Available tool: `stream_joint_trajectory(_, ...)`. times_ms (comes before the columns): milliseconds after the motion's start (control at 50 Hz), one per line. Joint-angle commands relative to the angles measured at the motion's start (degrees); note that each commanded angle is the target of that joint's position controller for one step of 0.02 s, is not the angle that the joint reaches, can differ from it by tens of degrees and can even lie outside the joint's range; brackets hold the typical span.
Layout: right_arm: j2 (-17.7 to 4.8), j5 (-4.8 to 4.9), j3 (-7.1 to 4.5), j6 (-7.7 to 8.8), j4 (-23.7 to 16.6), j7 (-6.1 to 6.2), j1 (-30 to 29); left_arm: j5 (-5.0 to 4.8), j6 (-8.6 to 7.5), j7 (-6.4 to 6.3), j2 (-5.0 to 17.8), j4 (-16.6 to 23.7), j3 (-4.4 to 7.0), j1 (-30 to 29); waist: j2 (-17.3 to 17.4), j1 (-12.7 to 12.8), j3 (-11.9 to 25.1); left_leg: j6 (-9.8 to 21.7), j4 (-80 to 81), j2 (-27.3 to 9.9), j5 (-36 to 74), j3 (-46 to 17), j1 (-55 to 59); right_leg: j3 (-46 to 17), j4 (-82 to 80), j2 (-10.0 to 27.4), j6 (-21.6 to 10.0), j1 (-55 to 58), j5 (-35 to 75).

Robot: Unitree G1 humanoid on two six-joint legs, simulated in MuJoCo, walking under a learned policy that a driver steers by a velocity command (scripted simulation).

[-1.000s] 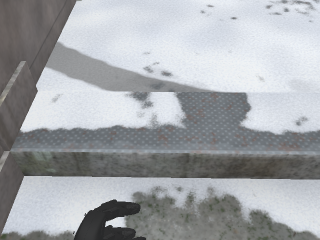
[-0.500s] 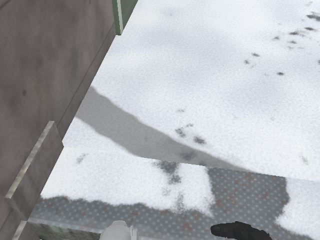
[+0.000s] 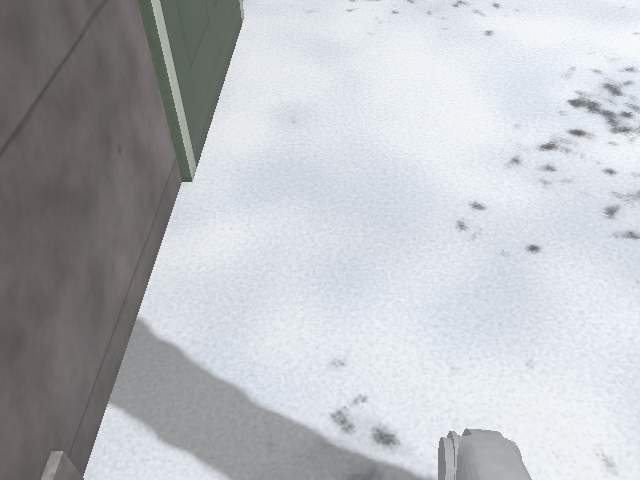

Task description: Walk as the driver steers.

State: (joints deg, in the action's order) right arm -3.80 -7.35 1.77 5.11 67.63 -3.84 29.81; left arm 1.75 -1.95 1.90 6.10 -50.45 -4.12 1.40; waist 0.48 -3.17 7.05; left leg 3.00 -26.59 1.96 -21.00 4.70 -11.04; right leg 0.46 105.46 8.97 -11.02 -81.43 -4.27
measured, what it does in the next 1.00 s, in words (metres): climbs: right foot 0.15 m higher, then left foot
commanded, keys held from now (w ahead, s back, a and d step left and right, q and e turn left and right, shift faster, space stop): w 0.74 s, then w+e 0.26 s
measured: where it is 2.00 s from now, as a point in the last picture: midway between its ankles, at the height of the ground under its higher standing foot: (367, 355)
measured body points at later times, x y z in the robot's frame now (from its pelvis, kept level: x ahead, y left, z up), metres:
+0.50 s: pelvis +0.26 -0.08 +0.15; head +0.27 -0.09 +0.60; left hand +0.24 +0.16 +0.00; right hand +0.40 -0.31 +0.02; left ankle +0.36 +0.11 -0.42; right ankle +0.23 -0.14 -0.58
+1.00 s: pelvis +0.49 +0.00 +0.16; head +0.52 +0.00 +0.61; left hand +0.54 +0.23 +0.01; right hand +0.56 -0.23 +0.02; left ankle +0.53 +0.09 -0.58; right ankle +0.41 -0.14 -0.48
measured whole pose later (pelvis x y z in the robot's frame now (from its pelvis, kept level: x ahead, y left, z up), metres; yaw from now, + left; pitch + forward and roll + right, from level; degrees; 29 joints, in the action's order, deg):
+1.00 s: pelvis +0.49 +0.00 +0.16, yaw -7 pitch +3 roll +0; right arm -8.2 -1.3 -3.5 6.5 54.8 0.3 11.6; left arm 2.3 -5.7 2.4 8.9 -60.2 4.0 16.9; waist -0.7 0.8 0.6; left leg 3.0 -20.2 -0.4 -8.3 9.0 -14.8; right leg -1.3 68.4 4.7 -5.4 -29.2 -14.4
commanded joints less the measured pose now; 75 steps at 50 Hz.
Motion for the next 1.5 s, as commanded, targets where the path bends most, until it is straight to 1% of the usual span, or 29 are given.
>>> stream_joint_trajectory(20, -6.8, 2.69, -0.26, 1.29, -6.7, -1.5, -2.5, 0.89, 0.95, 0.71, 2.7, 7.9, -0.02, -14.8, 3.7, 0.0, -8.5, 12.2, 21.4, -16.3, 18.0, -8.7, -16.4, 6.8, -15.6, 1.0, 3.7, 18.5, -6.4)
stream_joint_trajectory(100, -13.9, 5.44, -1.93, 2.51, -6.7, -1.71, 2.1, 1.62, 0.78, 2.75, 4.3, 8.5, 1.18, -15.1, 7.6, 0.5, -5.6, 11.6, 16.0, -16.9, 55.2, -6.2, 4.8, 11.8, -31.3, -7.5, 5.1, 26.9, -24.1)
stream_joint_trajectory(160, -14.8, 2.86, -4.43, 3.28, -5.8, -1.44, 3.4, 0.5, -1.9, 2.73, 6.2, 5.5, 2.43, -2.5, 6.5, 3.8, 5.5, 6.3, 1.2, -15.0, 85.0, -3.2, 8.2, 4.7, -37.2, -8.7, -0.9, 52.5, -5.5)
stream_joint_trajectory(180, -11.3, 2.41, -3.81, 3.52, -5.4, -1.9, 8.0, -0.75, -1.78, 2.75, 8.8, 4.0, 2.99, 3.4, -1.8, 4.4, 13.6, 4.7, -8.8, -9.6, 73.3, -6.1, -6.9, -8.7, -43.3, -6.2, -5.4, 71.6, -5.9)
stream_joint_trajectory(220, -7.0, 4.07, -4.19, 1.94, -9.2, -3.96, -3.9, 2.41, -1.1, 0.95, 17.1, -3.3, 6.47, 24.5, -14.2, 13.6, 10.3, 3.0, -41.1, 1.7, 11.0, -14.0, -34.5, -42.5, -77.1, 5.4, -5.8, 84.3, -24.1)
stream_joint_trajectory(240, -9.1, 6.84, -5.59, 1.46, -9.1, -3.44, -6.0, 2.93, -1.98, -0.14, 18.7, -4.8, 7.36, 26.6, -10.5, 13.3, 6.0, 3.9, -63.8, 2.1, 16.2, -22.3, -37.9, -47.0, -79.3, 5.6, -0.6, 75.0, -31.5)
stream_joint_trajectory(300, -6.4, 7.78, -4.08, 3.39, -11.6, -0.67, -9.4, 1.52, -2.51, 0.37, 11.3, -6.0, 6.38, 13.0, -1.0, 2.9, 1.6, 6.2, -82.4, 1.7, 21.4, -25.2, -42.3, -34.1, -76.4, 8.5, 6.4, 60.6, -1.3)
stream_joint_trajectory(360, -6.2, 7.16, -2.84, 2.3, -12.3, 0.5, -11.2, 3.27, -3.23, 0.46, 5.2, -6.4, 4.78, 5.2, 2.7, -3.5, 1.7, 5.6, -77.4, -2.3, 20.6, -21.8, -46.1, -15.8, -77.4, 5.0, 8.6, 54.9, 9.7)
stream_joint_trajectory(420, -9.2, 5.05, -3.99, 2.01, -13.7, -0.96, -16.5, 2.39, -4.61, -0.31, 7.1, -3.5, 5.41, 4.7, -2.6, -2.3, 1.2, 3.2, -66.0, -3.7, 21.0, -12.5, -39.3, 0.5, -84.7, -3.0, 5.6, 52.9, 6.1)
stream_joint_trajectory(500, -9.0, 4.04, -4.07, 1.45, -19.0, -0.96, -27.2, 3.56, -5.43, -0.01, 8.9, -7.7, 5.51, 20.9, -2.7, 3.5, -1.8, 0.2, -49.0, -6.6, 27.5, -12.3, -52.3, -3.5, -86.8, 1.9, 1.2, 72.4, 17.8)
stream_joint_trajectory(600, -8.3, 2.99, -4.68, -1.33, -21.1, -0.41, -30.8, 1.66, -6.64, 1.74, 8.4, -7.1, 5.75, 21.6, -5.2, 3.6, -5.6, -0.3, -30.5, -7.8, 33.8, -6.6, -42.1, -1.7, -91.9, 3.4, -0.9, 73.1, 18.0)
stream_joint_trajectory(760, -8.5, 4.95, -6.3, -1.36, -25.5, 1.1, -40.7, -0.98, -6.07, 0.98, 10.4, -9.9, 7.33, 23.5, -4.8, 5.7, -8.7, 0.1, -4.4, -5.1, 14.7, -3.3, -29.6, -3.1, -90.1, 7.4, -2.1, 90.9, 25.6)
stream_joint_trajectory(780, -9.3, 5.42, -6.5, -0.42, -25.3, 1.48, -40.6, -2.1, -6.14, 0.95, 10.0, -10.6, 7.46, 22.3, -4.3, 4.3, -7.9, 1.7, 0.0, -4.2, 14.6, -1.8, -24.8, -3.5, -87.4, 6.7, -1.7, 90.1, 27.9)
stream_joint_trajectory(820, -11.4, 6.4, -7.22, 1.82, -22.7, 2.83, -31.4, -0.62, -5.59, 0.41, 8.4, -11.2, 7.73, 23.1, -2.6, 2.2, 1.5, 7.1, -3.7, -4.1, 25.7, -1.7, -0.3, -0.8, -76.6, 0.1, 2.4, 82.1, 30.0)
stream_joint_trajectory(840, -13.4, 5.8, -6.62, 2.33, -20.0, 2.83, -21.6, 0.16, -6.08, -0.83, 1.3, -9.8, 5.74, 30.7, 9.5, 2.7, 15.2, 18.3, -5.9, -16.6, 32.5, -15.3, 29.3, 1.6, -60.4, -6.8, 7.1, 61.3, 10.0)
stream_joint_trajectory(860, -12.6, 4.96, -6.32, 2.16, -15.4, 3.01, -6.2, 0.61, -6.4, -0.28, 2.4, -8.7, 5.4, 28.0, 16.3, -3.5, 18.4, 23.6, 5.9, -26.8, 25.5, -35.8, 40.9, 1.0, -48.0, -13.2, 9.8, 46.5, -25.5)
stream_joint_trajectory(900, -13.5, 4.34, -7.44, 2.22, -12.2, 3.39, -6.5, -1.62, -5.68, 0.9, 6.7, -7.5, 8.28, 15.7, 7.3, -3.4, -3.1, 10.8, 11.8, -22.0, 7.3, -25.5, 19.8, -2.5, -30.8, -5.2, 5.2, 34.9, -16.8)
stream_joint_trajectory(940, -10.3, 6.8, -6.58, 1.44, -13.8, 4.0, -13.2, 0.76, -4.98, 0.24, 4.2, -8.6, 8.19, 19.6, 3.9, 1.8, -2.4, 10.7, 15.2, -21.4, 18.8, -17.4, 8.2, -6.3, -33.8, -0.8, 4.5, 44.1, -10.0)
stream_joint_trajectory(1000, -4.6, 6.17, -4.85, 2.38, -14.8, 4.87, -16.1, 0.79, -3.03, 0.86, 2.3, -8.1, 8.61, 17.6, 3.6, 4.4, -3.4, 9.8, 18.9, -19.8, 23.3, -7.7, 5.0, -5.5, -34.2, -0.1, 5.3, 45.1, -6.9)
stream_joint_trajectory(1140, -4.9, 3.8, -3.75, 4.88, -11.5, 3.74, -5.6, 0.4, -1.52, 2.53, 1.8, -4.3, 8.45, 7.2, 2.1, 3.1, -8.8, 11.5, 23.1, -19.1, 28.8, 4.3, 7.2, -2.4, -50.0, 1.6, 6.8, 39.0, 6.1)
stream_joint_trajectory(1160, -18.9, 7.32, -8.1, 2.25, -11.0, 6.03, -8.2, -7.22, -0.91, -1.2, 6.1, 1.4, 9.75, 0.1, -1.3, 2.3, -9.2, 6.5, 20.8, -19.2, 23.8, -1.0, 10.8, -3.3, -52.6, -0.5, 8.1, 35.4, 1.0)
stream_joint_trajectory(1280, -13.7, 7.7, -8.66, -0.74, -10.9, 7.58, -8.0, -5.94, 1.65, -2.07, 5.4, 7.5, 9.26, -6.7, 4.7, 1.8, -15.2, 3.2, 17.5, -20.1, 26.7, 6.6, 14.7, -0.2, -64.0, -2.9, 8.1, 35.9, 2.5)
stream_joint_trajectory(1340, -14.7, 8.15, -8.89, -1.44, -12.3, 7.93, -9.8, -5.26, 2.27, -1.13, 6.8, 9.4, 9.78, -6.7, 7.1, 2.8, -13.7, 2.2, 10.6, -18.5, 45.5, 10.5, 13.1, 4.7, -66.7, -5.5, 6.5, 46.5, -0.2)
stream_joint_trajectory(1400, -18.3, 10.14, -9.5, -2.03, -15.9, 7.51, -16.6, -4.72, 2.06, -0.61, 12.9, 5.6, 12.49, 9.6, 7.3, 11.4, -3.8, -0.8, -11.0, -14.7, 56.0, 11.4, 9.8, 7.1, -74.9, -12.1, 2.8, 68.5, 0.7)
stream_joint_trajectory(1420, -18.6, 8.5, -9.52, -1.35, -17.9, 7.15, -16.4, -3.53, 1.72, -1.83, 18.9, 4.1, 14.48, 15.8, -0.1, 13.6, -0.1, -5.0, -28.8, -10.7, 39.3, 10.9, -3.0, -1.4, -77.0, -8.4, -0.2, 83.5, 22.9)
stream_joint_trajectory(1440, -11.6, 4.1, -7.83, 0.02, -20.5, 6.35, -11.6, -1.64, 1.54, -2.13, 24.2, 4.3, 14.17, 13.2, -15.6, 4.8, 5.7, -8.1, -50.6, -1.9, -19.9, 5.9, -23.1, -19.1, -70.7, 4.0, -7.4, 99.0, 57.5)
stream_joint_trajectory(1460, -12.7, 7.39, -7.1, 1.43, -20.9, 5.38, -6.3, 0.24, 0.8, -1.33, 22.0, 7.3, 12.53, 13.8, -14.1, 5.5, 22.5, -7.9, -60.6, -0.6, -20.5, -7.8, -24.9, -35.6, -79.6, 13.0, -16.2, 102.2, 44.5)
stream_joint_trajectory(1480, -14.6, 9.59, -7.49, 1.44, -21.5, 5.34, -12.2, -0.03, 0.73, -0.98, 18.0, 8.6, 11.48, 10.7, -7.2, 6.1, 16.9, -7.0, -62.6, -2.9, -15.2, -9.3, -27.8, -30.4, -83.0, 10.2, -13.4, 96.5, 35.2)
stream_joint_trajectory(1500, -14.3, 9.13, -7.02, 0.77, -21.9, 5.59, -15.1, -1.73, 0.35, -1.06, 15.6, 8.0, 10.74, 8.3, -3.3, 4.5, 10.3, -6.5, -58.7, -5.1, -8.5, -8.4, -30.7, -23.9, -83.1, 8.2, -9.8, 89.2, 26.4)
